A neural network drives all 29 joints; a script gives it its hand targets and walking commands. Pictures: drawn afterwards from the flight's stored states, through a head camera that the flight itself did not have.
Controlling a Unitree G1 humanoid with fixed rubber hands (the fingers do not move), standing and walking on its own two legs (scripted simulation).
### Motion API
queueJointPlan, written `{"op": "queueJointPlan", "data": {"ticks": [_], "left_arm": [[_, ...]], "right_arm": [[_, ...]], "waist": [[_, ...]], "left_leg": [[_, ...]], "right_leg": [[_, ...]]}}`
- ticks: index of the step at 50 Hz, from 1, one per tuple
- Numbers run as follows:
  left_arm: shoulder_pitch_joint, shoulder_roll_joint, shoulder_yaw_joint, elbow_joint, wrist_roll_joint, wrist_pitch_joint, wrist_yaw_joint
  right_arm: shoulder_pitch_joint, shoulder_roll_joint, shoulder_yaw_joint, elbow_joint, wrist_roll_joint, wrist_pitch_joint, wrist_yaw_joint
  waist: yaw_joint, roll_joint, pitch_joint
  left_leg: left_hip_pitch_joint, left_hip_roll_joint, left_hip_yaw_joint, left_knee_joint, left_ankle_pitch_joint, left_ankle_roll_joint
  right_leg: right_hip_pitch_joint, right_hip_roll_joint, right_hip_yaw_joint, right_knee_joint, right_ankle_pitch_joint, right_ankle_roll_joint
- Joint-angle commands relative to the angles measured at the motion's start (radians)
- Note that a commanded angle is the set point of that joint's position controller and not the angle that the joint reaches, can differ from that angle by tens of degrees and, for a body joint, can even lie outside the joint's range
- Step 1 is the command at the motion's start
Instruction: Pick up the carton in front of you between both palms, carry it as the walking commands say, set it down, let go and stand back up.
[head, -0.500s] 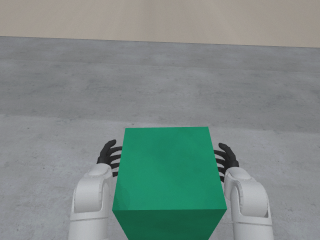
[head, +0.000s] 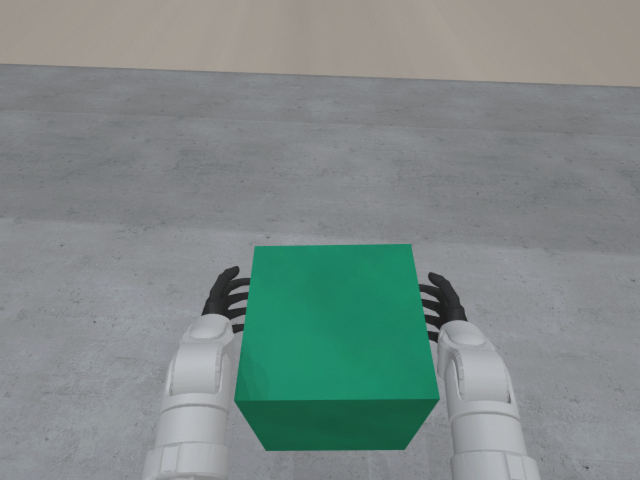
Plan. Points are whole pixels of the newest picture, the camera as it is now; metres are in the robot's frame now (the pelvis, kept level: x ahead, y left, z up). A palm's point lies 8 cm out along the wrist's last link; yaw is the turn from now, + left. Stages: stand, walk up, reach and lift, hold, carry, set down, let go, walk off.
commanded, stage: carry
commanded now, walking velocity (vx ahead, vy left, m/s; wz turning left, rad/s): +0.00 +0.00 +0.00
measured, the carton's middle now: (333, 353) +0.29 +0.00 -0.04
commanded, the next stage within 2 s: hold in 0.72 s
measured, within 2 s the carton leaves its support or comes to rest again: neither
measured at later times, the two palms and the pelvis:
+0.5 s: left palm (207, 334) +0.28 +0.16 +0.04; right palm (445, 339) +0.27 -0.14 +0.04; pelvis -0.01 +0.01 +0.00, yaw +0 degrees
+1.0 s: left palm (183, 356) +0.25 +0.18 +0.04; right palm (422, 335) +0.28 -0.11 +0.03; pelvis -0.02 +0.00 +0.01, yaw +9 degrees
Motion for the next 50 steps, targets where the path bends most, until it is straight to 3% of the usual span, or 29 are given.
{"op": "queueJointPlan", "data": {"ticks": [1,36,37,38,39,40,43,45,48,49,50], "left_arm": [[-0.386,-0.897,-0.572,-0.064,-0.244,0.004,-0.214],[-0.388,-0.881,-0.576,-0.09,-0.252,0.023,-0.213],[-0.318,-0.911,-0.547,-0.043,-0.241,0.013,-0.22],[-0.317,-0.888,-0.541,-0.056,-0.207,-0.014,-0.21],[-0.304,-0.881,-0.521,-0.056,-0.197,-0.021,-0.201],[-0.291,-0.877,-0.504,-0.058,-0.186,-0.027,-0.189],[-0.348,-0.876,-0.532,-0.063,-0.213,-0.035,-0.191],[-0.435,-0.87,-0.541,-0.043,-0.219,-0.039,-0.21],[-0.553,-0.857,-0.499,0.059,-0.2,-0.066,-0.244],[-0.585,-0.855,-0.465,0.118,-0.18,-0.08,-0.252],[-0.634,-0.853,-0.434,0.175,-0.161,-0.099,-0.264]], "right_arm": [[-0.443,0.892,0.575,-0.108,0.258,-0.015,0.215],[-0.44,0.877,0.57,-0.124,0.259,0.004,0.215],[-0.343,0.897,0.56,-0.158,0.261,0.007,0.22],[-0.377,0.857,0.56,-0.215,0.25,-0.008,0.219],[-0.391,0.85,0.563,-0.202,0.247,-0.009,0.219],[-0.403,0.839,0.568,-0.195,0.253,-0.014,0.223],[-0.411,0.85,0.586,-0.179,0.258,-0.026,0.22],[-0.437,0.854,0.537,-0.141,0.227,-0.03,0.214],[-0.494,0.874,0.434,-0.018,0.171,-0.049,0.205],[-0.533,0.877,0.396,0.029,0.155,-0.06,0.209],[-0.571,0.895,0.364,0.084,0.137,-0.072,0.213]], "waist": [[0.0,-0.003,-0.242],[0.0,0.001,-0.221],[0.009,0.114,-0.074],[0.007,0.109,-0.116],[0.019,0.06,-0.115],[0.036,0.061,-0.129],[0.017,0.03,-0.135],[-0.026,0.026,-0.097],[-0.057,0.019,-0.025],[-0.059,0.043,-0.011],[-0.069,0.019,0.01]], "left_leg": [[-0.016,0.114,-0.101,-0.091,0.2,0.011],[-0.039,0.112,-0.106,-0.096,0.211,0.02],[-0.088,-0.068,-0.299,-0.194,0.459,0.03],[-0.069,-0.056,-0.32,-0.187,0.478,0.033],[-0.002,-0.065,-0.318,-0.171,0.55,0.02],[0.086,-0.083,-0.304,-0.177,0.506,0.015],[0.097,-0.09,-0.293,-0.187,0.472,0.0],[0.082,-0.094,-0.283,-0.195,0.342,-0.001],[-0.02,-0.095,-0.277,-0.196,0.155,0.01],[-0.034,-0.094,-0.276,-0.201,0.066,0.02],[-0.088,-0.095,-0.274,-0.186,0.018,0.027]], "right_leg": [[0.184,-0.096,0.111,-0.036,0.194,-0.004],[0.163,-0.091,0.101,-0.033,0.17,0.01],[0.478,0.198,0.214,-0.045,0.275,-0.014],[0.496,0.177,0.247,-0.056,0.304,-0.01],[0.458,0.174,0.263,-0.074,0.322,-0.012],[0.421,0.168,0.262,-0.089,0.32,-0.002],[0.441,0.192,0.251,-0.101,0.262,0.008],[0.412,0.195,0.243,-0.112,0.183,0.009],[0.402,0.186,0.241,-0.106,0.078,0.004],[0.39,0.185,0.237,-0.097,0.025,0.008],[0.374,0.183,0.234,-0.092,-0.02,0.008]]}}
